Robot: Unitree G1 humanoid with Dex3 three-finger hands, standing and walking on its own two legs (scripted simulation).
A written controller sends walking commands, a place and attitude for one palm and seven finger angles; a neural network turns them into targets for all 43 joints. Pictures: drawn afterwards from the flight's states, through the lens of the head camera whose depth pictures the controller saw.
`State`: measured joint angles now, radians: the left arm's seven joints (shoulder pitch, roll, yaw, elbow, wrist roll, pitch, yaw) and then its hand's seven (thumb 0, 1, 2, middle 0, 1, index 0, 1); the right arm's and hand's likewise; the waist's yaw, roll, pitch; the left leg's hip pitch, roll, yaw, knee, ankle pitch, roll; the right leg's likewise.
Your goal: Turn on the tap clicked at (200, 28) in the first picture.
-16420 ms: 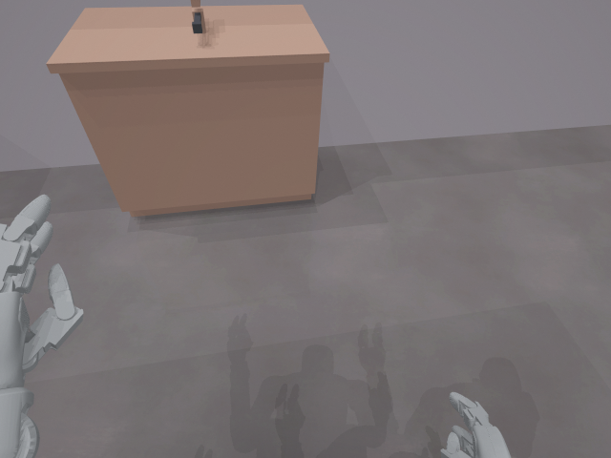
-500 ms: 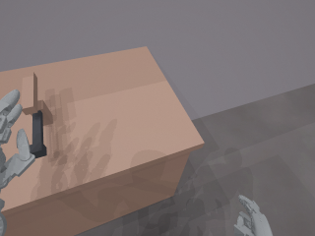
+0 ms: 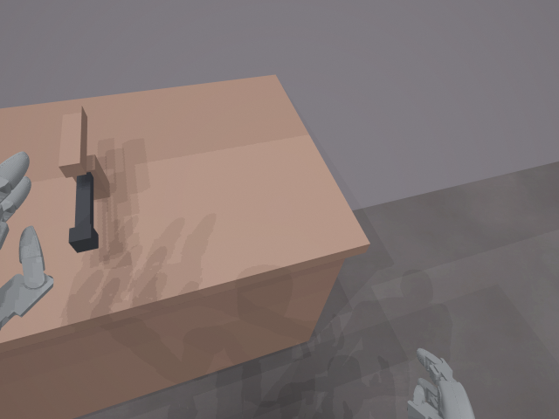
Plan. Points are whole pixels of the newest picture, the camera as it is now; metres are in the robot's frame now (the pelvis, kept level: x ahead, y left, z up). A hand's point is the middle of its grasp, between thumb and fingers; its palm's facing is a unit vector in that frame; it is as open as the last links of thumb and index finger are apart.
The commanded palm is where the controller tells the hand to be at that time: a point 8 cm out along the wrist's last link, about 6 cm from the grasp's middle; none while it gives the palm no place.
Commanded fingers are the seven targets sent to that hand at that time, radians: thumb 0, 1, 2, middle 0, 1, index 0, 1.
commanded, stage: shuffle to correct the standing spot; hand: left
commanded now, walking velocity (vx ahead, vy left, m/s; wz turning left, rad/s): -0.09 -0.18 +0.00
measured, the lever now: (84, 238) +0.33 +0.31 +0.05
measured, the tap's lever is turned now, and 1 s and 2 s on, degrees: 0 0 0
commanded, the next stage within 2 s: come to a stop and stand still in 0.20 s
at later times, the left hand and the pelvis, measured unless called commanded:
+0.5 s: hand (90, 315) +0.18 +0.19 +0.17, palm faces +0.31 -0.85 -0.43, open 7.4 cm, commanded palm +0.13 +0.24 +0.18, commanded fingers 0.00 0.90 0.90 -0.20 -0.30 -0.20 -0.30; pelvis -0.03 -0.04 +0.00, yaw +0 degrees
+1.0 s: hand (21, 289) +0.20 +0.26 +0.17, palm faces +0.37 -0.87 -0.34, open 7.4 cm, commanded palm +0.14 +0.28 +0.18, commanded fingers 0.00 0.90 0.90 -0.20 -0.30 -0.20 -0.30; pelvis -0.03 +0.01 +0.01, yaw -2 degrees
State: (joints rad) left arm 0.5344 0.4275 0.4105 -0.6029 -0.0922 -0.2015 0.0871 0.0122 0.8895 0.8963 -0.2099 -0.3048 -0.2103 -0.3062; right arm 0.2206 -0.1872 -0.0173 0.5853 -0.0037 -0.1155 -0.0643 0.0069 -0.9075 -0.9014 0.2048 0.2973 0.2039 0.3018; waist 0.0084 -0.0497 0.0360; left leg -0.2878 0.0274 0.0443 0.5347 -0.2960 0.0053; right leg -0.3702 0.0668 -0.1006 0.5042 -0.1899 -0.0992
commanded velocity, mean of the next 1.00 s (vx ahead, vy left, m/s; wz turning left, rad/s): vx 0.00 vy -0.02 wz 0.00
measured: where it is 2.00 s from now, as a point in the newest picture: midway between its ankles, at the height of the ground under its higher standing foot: outside the picture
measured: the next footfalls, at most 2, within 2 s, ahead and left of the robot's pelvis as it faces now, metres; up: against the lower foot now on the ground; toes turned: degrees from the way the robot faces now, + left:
right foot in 0.22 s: +0.03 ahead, -0.16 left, +0.00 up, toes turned -3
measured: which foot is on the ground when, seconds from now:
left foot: down 0.00-1.00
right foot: down 0.00-0.02, up 0.04-0.20, down 0.22-1.00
